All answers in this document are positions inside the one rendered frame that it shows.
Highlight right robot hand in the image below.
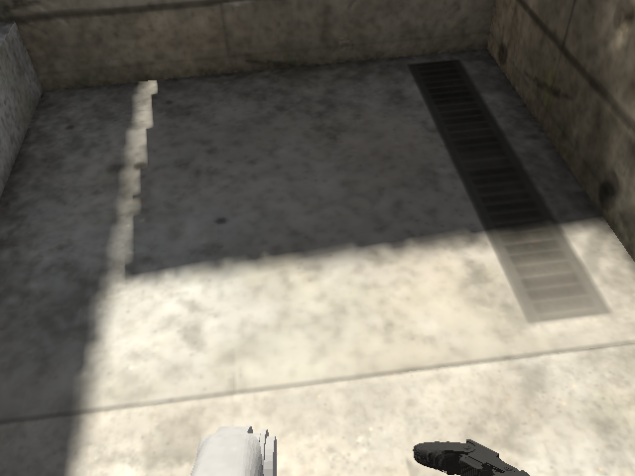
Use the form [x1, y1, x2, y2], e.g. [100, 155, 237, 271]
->
[413, 439, 530, 476]

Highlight left robot shin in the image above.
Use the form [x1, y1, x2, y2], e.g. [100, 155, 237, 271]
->
[196, 434, 211, 456]

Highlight left robot thigh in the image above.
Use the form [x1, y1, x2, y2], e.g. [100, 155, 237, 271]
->
[190, 425, 277, 476]

